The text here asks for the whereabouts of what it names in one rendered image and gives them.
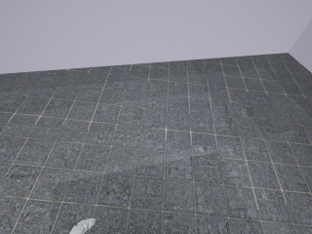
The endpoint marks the robot left hand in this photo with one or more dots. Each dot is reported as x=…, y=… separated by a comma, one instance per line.
x=83, y=226

